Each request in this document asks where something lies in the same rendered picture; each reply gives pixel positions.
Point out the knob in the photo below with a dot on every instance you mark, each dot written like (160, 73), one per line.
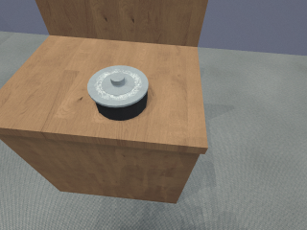
(117, 78)

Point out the table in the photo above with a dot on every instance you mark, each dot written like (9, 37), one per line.
(48, 118)

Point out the pot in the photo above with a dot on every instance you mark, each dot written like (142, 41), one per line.
(123, 113)

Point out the lid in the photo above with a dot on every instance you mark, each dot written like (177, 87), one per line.
(103, 92)

